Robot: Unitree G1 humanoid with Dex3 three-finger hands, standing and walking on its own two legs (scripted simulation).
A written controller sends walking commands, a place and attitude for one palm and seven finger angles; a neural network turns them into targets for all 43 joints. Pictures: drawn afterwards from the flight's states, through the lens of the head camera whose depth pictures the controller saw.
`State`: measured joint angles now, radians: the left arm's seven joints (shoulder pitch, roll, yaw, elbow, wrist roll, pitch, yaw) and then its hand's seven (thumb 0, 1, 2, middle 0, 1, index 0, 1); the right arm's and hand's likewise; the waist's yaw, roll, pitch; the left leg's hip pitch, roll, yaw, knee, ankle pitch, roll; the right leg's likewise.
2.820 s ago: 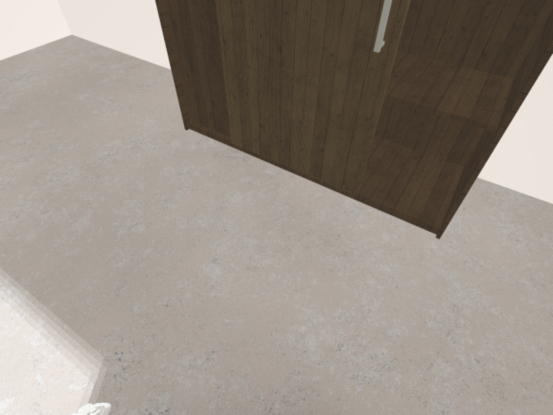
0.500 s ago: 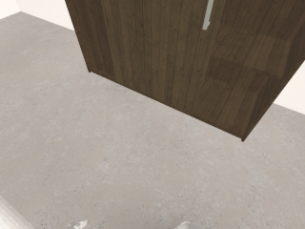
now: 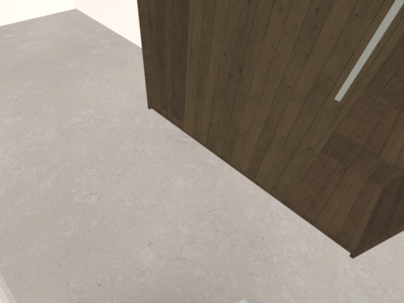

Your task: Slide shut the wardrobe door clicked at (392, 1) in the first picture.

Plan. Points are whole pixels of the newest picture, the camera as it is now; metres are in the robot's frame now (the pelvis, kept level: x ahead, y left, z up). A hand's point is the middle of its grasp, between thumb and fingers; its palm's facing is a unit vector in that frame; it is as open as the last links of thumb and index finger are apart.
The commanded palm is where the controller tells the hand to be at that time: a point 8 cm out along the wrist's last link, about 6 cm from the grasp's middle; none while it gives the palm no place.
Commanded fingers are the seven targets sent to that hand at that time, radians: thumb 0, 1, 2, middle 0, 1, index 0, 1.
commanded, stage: turn to face it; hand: left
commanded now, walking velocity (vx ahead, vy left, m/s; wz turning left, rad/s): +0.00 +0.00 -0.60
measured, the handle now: (369, 50) +0.78 -0.41 +0.17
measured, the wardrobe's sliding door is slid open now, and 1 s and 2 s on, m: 0.41 0.41 0.41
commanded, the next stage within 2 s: take the last steps up to it in 1.06 s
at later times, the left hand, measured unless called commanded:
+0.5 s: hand (154, 259) +0.24 +0.13 -0.17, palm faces -0.17 -0.95 -0.25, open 7.3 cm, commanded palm none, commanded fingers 0.00 0.90 0.90 -0.20 -0.30 -0.20 -0.30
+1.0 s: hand (149, 223) +0.33 +0.16 -0.16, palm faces -0.42 -0.88 -0.23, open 7.3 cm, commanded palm none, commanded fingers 0.00 0.90 0.90 -0.20 -0.30 -0.20 -0.30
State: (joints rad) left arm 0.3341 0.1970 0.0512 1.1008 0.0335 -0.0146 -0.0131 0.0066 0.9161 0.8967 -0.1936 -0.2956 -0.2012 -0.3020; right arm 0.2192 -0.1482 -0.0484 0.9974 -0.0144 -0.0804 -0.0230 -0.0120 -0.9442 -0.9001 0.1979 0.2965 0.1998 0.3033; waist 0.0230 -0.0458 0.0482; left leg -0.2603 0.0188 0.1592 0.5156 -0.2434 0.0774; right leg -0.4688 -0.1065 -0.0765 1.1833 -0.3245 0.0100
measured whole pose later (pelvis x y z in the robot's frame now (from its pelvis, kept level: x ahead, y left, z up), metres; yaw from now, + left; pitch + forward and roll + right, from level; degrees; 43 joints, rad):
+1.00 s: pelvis +0.17 +0.00 +0.01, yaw -29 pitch +0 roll -1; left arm 0.20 0.27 0.10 0.93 0.02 0.08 -0.03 0.00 0.91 0.90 -0.19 -0.30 -0.20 -0.30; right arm 0.22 -0.18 -0.02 0.91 -0.02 0.00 -0.03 0.00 -0.91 -0.90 0.20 0.30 0.20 0.30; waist 0.01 -0.03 0.06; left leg -0.21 0.08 0.16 0.46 -0.25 0.01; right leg -0.49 -0.01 0.00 1.08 -0.40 0.06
